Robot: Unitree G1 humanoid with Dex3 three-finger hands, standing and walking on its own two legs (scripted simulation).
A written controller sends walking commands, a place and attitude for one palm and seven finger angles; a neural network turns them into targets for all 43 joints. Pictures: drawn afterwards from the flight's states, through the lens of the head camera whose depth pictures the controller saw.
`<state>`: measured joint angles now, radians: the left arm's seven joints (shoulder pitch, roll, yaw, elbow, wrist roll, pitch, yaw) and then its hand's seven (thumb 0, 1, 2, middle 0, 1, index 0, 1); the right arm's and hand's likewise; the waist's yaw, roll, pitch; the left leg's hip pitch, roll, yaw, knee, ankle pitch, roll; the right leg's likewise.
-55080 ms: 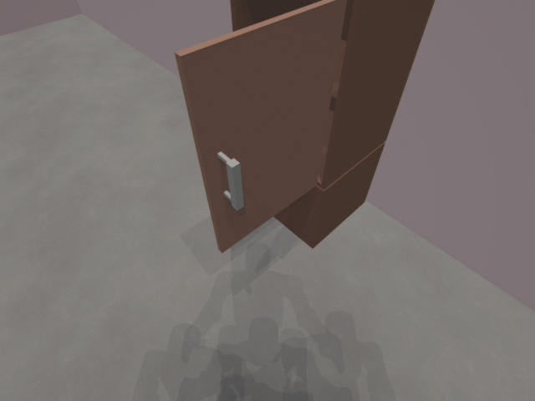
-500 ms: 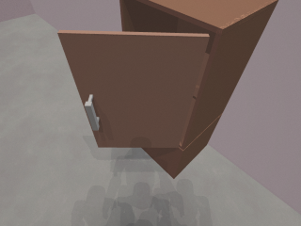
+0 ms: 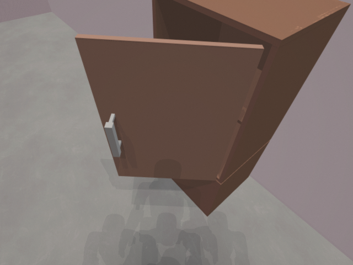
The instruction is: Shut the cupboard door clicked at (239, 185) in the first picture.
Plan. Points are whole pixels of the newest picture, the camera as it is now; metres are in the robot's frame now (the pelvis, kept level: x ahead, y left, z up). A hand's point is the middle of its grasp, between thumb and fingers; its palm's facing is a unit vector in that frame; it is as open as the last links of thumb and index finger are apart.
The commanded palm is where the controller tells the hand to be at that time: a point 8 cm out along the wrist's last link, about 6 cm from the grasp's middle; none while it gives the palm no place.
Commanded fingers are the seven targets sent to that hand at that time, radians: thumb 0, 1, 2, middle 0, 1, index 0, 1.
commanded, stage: come to a stop and stand still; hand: left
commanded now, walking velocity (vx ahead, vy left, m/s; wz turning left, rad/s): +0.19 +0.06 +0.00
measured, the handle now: (114, 135) +0.48 +0.22 -0.04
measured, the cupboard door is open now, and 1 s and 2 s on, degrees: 47 47 47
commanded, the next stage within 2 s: look again from close up in 0.98 s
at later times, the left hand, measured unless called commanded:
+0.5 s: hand out of the picture +0.11 +0.18 -0.17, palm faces +0.01 -0.97 -0.25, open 7.3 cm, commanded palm none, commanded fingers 0.00 0.90 0.90 -0.20 -0.30 -0.20 -0.30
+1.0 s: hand out of the picture +0.03 +0.16 -0.16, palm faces +0.03 -0.97 -0.24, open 7.3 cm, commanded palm none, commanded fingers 0.00 0.90 0.90 -0.20 -0.30 -0.20 -0.30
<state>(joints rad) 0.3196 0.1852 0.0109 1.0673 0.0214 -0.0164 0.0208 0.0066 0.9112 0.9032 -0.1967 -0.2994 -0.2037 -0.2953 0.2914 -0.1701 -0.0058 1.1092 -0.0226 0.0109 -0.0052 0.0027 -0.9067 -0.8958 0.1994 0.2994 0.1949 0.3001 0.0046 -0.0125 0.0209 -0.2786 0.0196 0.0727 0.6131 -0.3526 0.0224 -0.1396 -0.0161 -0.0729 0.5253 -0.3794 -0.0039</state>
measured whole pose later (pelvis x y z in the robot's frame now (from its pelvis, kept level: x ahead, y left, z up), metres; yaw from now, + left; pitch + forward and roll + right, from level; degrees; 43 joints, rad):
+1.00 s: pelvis +0.03 -0.02 +0.01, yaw +2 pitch -2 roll +0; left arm 0.29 0.16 -0.02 1.11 0.01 -0.02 0.03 0.01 0.92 0.90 -0.20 -0.30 -0.20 -0.30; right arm 0.28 -0.17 -0.01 1.05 -0.01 -0.01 -0.02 0.00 -0.91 -0.90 0.20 0.30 0.19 0.30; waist -0.01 0.04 0.02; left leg -0.16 0.02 0.05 0.50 -0.31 -0.01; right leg -0.26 -0.01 -0.08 0.51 -0.23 -0.04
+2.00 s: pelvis +0.00 -0.03 -0.07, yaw +2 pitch +11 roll +2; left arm 0.37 0.14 0.08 0.20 -0.24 -0.65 -0.30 0.01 0.92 0.90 -0.34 -0.46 -0.34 -0.45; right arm 0.14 -0.29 -0.10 0.55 0.01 -0.31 0.01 0.01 -0.90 -0.90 0.20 0.30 0.19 0.30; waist 0.00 -0.06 -0.13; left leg -0.75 0.00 0.05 1.10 -0.54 0.00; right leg -0.86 -0.06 -0.06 1.11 -0.44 -0.04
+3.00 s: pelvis +0.01 +0.00 -0.10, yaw +3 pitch +16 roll -3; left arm 0.45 0.24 0.12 -0.10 -0.25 -0.38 -0.24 0.02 0.90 0.90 -1.23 -1.43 -1.24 -1.43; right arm 0.23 -0.22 0.02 0.42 0.01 -0.15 -0.05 0.01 -0.90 -0.90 0.20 0.30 0.20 0.30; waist 0.01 0.01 -0.16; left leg -0.93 0.01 -0.02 1.26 -0.62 0.02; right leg -0.98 -0.05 -0.12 1.18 -0.48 -0.02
